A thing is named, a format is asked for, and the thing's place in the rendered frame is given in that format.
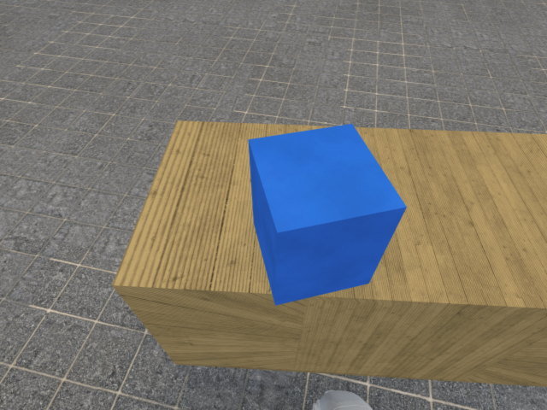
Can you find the pedestal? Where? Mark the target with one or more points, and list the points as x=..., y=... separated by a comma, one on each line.
x=460, y=293

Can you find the carton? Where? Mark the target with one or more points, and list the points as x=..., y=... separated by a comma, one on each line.
x=323, y=209

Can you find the right robot thigh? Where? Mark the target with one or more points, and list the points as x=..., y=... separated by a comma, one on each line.
x=340, y=400

